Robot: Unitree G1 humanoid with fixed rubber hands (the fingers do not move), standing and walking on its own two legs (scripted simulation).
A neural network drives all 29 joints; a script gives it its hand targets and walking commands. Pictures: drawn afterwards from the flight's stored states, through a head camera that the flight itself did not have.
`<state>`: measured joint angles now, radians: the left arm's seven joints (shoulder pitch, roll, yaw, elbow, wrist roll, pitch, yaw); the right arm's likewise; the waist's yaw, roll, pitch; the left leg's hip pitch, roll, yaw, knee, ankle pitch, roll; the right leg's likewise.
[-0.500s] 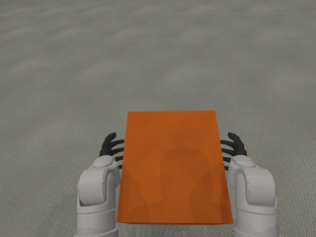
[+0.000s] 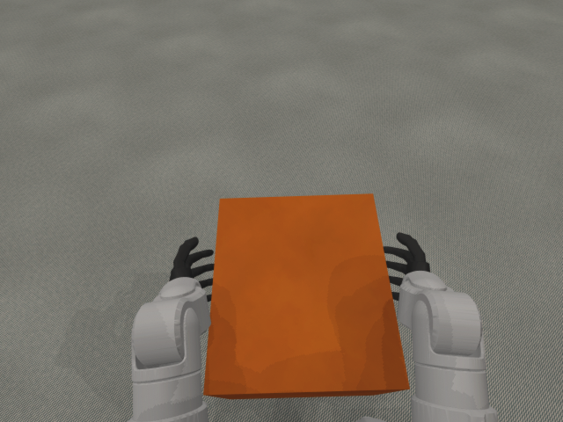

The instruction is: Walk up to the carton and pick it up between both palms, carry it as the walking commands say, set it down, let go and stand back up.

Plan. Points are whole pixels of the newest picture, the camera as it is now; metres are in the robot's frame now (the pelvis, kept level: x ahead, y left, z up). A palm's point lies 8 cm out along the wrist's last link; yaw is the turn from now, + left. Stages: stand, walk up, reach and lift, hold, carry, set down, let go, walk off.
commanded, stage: carry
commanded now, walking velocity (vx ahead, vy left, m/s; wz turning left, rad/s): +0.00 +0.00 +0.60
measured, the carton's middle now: (299, 300) +0.31 +0.01 -0.02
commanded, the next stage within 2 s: none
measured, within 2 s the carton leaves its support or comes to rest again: neither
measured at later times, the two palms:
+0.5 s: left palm (117, 357) +0.18 +0.20 +0.11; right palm (386, 297) +0.26 -0.09 +0.10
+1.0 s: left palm out of the picture +0.03 +0.29 +0.09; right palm (273, 351) +0.20 +0.04 +0.08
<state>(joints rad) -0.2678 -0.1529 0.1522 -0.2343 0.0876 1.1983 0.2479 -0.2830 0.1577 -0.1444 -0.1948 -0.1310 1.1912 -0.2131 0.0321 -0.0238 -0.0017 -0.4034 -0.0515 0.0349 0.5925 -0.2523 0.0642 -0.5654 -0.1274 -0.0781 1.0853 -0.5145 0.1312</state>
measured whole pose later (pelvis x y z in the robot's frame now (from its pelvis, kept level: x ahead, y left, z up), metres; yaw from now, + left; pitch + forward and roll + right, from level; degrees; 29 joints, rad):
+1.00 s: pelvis -0.12 +0.01 +0.00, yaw +34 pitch +4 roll +0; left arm -0.28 -0.16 0.14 -0.26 0.11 1.19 0.21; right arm -0.27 0.15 -0.14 -0.26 -0.15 1.19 -0.20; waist 0.02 0.03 -0.04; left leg -0.47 -0.06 -0.04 0.55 -0.15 0.04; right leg -0.43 -0.03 -0.06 0.79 -0.48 0.09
